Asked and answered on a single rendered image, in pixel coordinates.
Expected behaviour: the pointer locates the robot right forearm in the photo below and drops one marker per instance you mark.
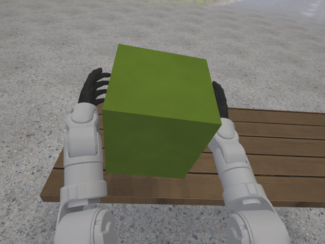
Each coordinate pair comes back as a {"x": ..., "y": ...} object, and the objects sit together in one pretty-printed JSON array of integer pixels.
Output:
[{"x": 240, "y": 189}]

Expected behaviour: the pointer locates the right robot hand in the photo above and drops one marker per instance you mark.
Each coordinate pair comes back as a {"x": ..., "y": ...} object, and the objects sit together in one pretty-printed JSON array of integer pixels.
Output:
[{"x": 221, "y": 100}]

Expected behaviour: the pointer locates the carton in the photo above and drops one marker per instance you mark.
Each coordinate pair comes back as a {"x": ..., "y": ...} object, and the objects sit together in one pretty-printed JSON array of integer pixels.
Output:
[{"x": 159, "y": 113}]

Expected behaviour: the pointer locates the left robot hand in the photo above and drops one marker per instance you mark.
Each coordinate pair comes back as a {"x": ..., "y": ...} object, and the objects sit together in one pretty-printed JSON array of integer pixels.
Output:
[{"x": 89, "y": 91}]

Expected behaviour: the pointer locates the table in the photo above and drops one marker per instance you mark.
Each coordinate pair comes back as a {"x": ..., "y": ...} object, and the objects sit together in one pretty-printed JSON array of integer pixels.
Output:
[{"x": 285, "y": 149}]

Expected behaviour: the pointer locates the robot left forearm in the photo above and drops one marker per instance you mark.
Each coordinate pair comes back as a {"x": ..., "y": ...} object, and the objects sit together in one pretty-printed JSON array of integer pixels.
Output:
[{"x": 82, "y": 161}]

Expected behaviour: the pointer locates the robot left upper arm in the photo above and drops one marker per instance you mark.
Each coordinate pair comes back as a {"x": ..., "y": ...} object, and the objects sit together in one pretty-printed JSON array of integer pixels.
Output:
[{"x": 93, "y": 226}]

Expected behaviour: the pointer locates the robot right upper arm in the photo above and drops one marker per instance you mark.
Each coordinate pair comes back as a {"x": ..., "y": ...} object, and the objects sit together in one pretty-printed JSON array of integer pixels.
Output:
[{"x": 255, "y": 227}]

